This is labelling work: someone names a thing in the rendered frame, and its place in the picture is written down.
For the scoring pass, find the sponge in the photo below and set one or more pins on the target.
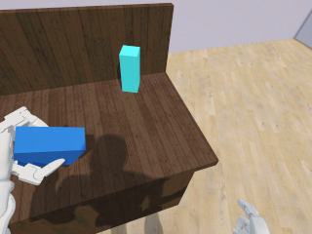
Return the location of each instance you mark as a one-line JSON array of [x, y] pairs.
[[41, 146]]

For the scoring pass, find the right robot hand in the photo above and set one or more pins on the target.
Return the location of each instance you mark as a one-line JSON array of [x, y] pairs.
[[256, 225]]

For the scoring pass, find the table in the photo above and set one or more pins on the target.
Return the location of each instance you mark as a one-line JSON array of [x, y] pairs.
[[142, 149]]

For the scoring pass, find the robot left forearm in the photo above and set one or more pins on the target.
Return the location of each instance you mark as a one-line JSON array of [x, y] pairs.
[[7, 205]]

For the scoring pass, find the left robot hand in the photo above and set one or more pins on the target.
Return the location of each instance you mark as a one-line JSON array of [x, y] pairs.
[[28, 173]]

